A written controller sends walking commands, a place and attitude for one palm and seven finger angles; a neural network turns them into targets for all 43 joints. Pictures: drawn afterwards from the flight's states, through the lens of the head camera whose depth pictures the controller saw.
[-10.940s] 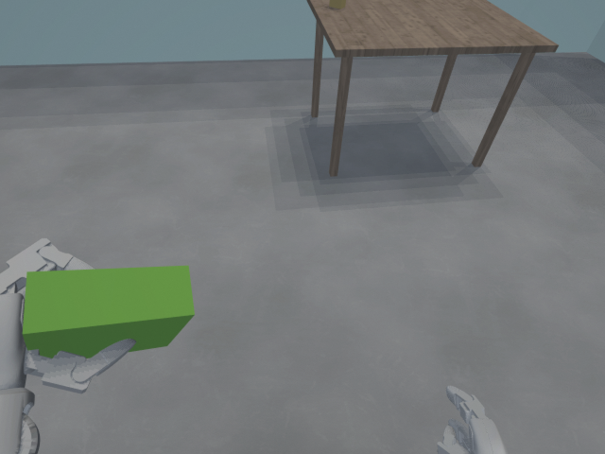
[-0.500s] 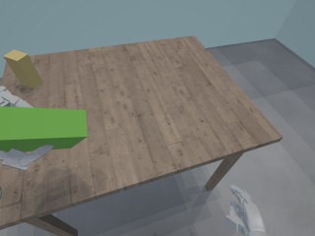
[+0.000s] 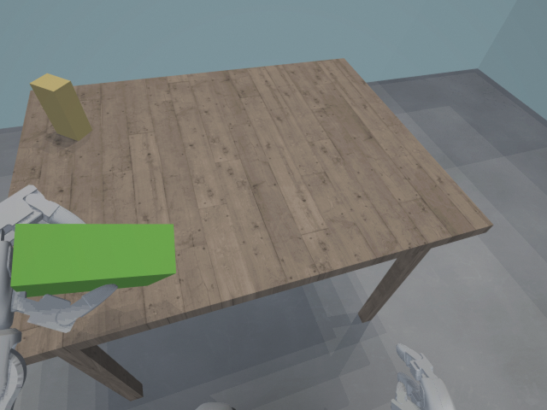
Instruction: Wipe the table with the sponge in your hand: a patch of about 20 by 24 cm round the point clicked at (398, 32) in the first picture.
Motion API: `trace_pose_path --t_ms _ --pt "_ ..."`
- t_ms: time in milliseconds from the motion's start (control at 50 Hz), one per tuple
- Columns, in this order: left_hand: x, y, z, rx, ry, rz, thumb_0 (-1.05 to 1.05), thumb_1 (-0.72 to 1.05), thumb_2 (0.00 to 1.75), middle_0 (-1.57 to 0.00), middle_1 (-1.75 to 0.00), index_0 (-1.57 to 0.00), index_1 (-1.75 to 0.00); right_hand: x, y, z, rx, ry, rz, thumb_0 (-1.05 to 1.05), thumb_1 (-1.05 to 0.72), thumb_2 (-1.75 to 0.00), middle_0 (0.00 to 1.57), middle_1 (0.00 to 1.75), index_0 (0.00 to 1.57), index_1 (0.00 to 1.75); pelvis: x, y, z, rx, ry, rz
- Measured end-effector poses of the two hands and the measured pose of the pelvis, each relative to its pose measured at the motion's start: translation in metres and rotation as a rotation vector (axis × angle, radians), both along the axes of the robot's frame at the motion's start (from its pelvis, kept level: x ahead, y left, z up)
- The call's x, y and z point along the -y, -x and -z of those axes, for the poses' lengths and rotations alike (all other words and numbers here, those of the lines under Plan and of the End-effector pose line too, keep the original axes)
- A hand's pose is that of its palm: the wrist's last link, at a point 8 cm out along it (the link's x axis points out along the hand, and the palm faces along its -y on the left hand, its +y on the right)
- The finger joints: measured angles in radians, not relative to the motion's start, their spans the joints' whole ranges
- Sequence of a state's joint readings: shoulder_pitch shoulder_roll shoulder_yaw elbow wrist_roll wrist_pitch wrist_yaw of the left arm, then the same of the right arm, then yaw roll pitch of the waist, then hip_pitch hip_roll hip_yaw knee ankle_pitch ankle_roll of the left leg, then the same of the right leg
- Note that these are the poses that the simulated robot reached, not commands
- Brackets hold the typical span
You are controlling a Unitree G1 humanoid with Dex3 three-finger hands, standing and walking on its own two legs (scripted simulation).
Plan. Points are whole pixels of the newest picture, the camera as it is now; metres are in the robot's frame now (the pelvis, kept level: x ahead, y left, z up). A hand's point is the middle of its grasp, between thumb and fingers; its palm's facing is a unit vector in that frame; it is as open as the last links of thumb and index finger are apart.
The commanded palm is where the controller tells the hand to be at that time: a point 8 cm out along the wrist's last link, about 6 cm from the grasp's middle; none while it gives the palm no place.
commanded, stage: come to a stop and stand still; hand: left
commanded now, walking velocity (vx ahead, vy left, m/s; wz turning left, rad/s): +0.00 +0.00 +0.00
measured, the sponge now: (119, 260) +0.24 +0.21 +0.14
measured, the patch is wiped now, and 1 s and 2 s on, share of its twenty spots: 0.00 0.00 0.00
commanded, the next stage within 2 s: look again from close up in 1.08 s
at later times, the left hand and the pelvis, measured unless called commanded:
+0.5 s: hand (58, 250) +0.24 +0.26 +0.15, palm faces +0.43 -0.82 -0.38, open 9.5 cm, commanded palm +0.18 +0.29 +0.18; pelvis +0.03 +0.00 +0.00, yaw +2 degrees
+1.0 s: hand (98, 208) +0.29 +0.25 +0.16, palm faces +0.36 -0.84 -0.41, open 9.5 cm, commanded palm +0.24 +0.28 +0.18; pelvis +0.08 +0.00 +0.00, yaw +2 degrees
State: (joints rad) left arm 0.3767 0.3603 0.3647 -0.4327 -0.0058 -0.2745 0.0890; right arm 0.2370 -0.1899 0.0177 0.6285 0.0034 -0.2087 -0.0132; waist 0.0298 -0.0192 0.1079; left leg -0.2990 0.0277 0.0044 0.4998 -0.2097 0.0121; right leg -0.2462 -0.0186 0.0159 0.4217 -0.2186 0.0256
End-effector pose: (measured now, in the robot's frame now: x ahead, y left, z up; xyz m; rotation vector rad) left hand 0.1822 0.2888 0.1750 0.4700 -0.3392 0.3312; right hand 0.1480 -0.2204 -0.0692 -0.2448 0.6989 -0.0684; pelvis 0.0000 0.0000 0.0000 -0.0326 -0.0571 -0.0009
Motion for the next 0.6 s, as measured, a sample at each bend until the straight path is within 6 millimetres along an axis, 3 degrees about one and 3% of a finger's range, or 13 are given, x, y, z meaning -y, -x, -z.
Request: trace_pose_path --t_ms 320,440,600 --pt "-0.014 0.01 0.003 0.011 -0.001 -0.054 -0.01 -0.45 1.01 -0.81 -1.34 -0.81 -1.34 -0.017 -0.037 -0.003 0.037 0.002 -0.076 0.01 -0.9 -0.9 0.2 0.3 0.2 0.3 -0.004 -0.005 0.006 0.005 0.007 -0.044" --pt "-0.015 -0.002 0.007 -0.008 0.004 -0.066 -0.01 -0.45 1.01 -0.81 -1.34 -0.81 -1.34 -0.02 -0.047 -0.001 0.033 -0.013 -0.071 0.01 -0.9 -0.9 0.2 0.3 0.2 0.3 -0.004 -0.019 0.006 0.0 0.0 -0.045" --pt "-0.01 -0.034 0.01 -0.049 0.012 -0.039 -0.01 -0.45 1.01 -0.81 -1.34 -0.81 -1.34 -0.017 -0.066 -0.004 0.021 -0.013 -0.051 0.01 -0.9 -0.9 0.2 0.3 0.2 0.3 -0.003 -0.044 0.001 -0.033 -0.003 -0.037"
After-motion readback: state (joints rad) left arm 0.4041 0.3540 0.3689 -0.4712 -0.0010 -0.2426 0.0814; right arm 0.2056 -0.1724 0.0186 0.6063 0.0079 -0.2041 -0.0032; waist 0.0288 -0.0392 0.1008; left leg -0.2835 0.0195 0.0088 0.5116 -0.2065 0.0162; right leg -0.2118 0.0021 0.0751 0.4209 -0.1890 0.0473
